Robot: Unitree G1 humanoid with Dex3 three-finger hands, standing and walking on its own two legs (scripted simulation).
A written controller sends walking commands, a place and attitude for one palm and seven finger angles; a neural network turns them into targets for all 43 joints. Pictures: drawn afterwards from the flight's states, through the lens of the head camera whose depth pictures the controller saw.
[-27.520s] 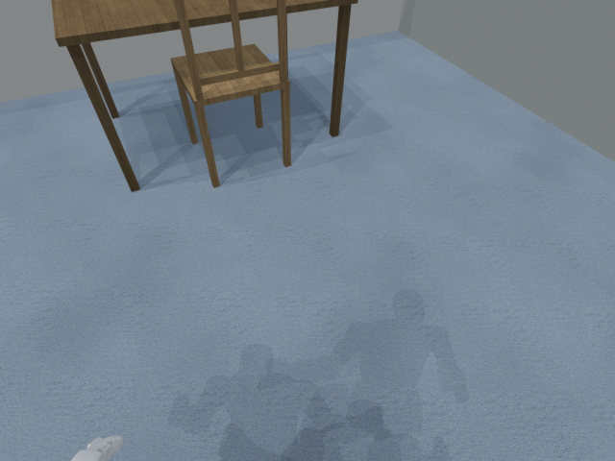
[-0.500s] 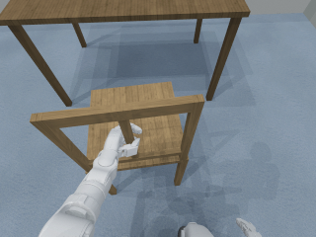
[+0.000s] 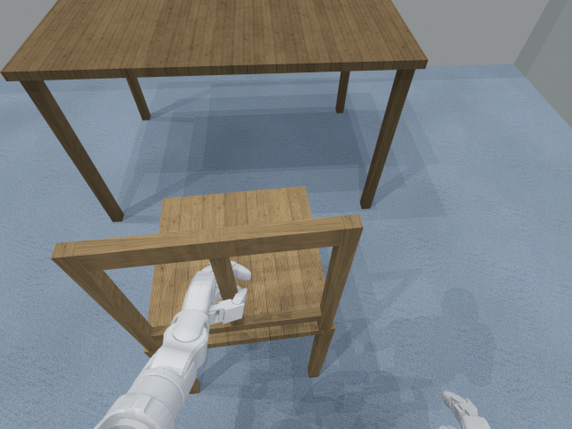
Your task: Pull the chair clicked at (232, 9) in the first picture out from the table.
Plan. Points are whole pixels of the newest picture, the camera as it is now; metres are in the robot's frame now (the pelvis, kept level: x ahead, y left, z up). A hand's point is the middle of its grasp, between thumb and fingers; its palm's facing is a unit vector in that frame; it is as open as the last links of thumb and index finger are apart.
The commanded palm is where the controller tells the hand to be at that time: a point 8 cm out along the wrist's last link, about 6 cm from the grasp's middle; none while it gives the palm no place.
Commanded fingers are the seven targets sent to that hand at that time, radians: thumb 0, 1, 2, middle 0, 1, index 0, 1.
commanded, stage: stop walking, hand still on the chair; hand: left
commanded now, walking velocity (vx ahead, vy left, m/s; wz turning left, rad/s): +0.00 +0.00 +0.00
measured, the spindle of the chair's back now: (229, 292) +0.34 +0.10 -0.08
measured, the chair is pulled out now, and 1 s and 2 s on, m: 0.57 0.57 0.57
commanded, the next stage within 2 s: open the thumb and straighten the fingers in 0.44 s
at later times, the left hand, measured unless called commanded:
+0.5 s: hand (235, 305) +0.31 +0.09 -0.06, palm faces -0.16 -0.98 -0.15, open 5.4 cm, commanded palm +0.30 +0.14 -0.05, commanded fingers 0.00 0.90 0.90 -0.50 -1.45 -0.50 -1.45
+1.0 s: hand (219, 293) +0.32 +0.11 -0.05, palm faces -0.15 -0.98 -0.11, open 13.5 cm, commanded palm +0.31 +0.16 -0.03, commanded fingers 0.00 -0.55 0.20 -0.15 -0.44 -0.15 -0.44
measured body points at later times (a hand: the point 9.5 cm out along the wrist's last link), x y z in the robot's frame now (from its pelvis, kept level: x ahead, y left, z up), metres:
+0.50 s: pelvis +0.01 +0.01 +0.00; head +0.05 +0.01 +0.45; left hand +0.31 +0.14 -0.05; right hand +0.11 -0.23 -0.12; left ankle -0.04 +0.14 -0.74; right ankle +0.04 -0.12 -0.74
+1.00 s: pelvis +0.00 +0.02 -0.02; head +0.05 +0.00 +0.43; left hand +0.33 +0.17 -0.04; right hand +0.10 -0.24 -0.14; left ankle -0.04 +0.14 -0.74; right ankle +0.04 -0.12 -0.74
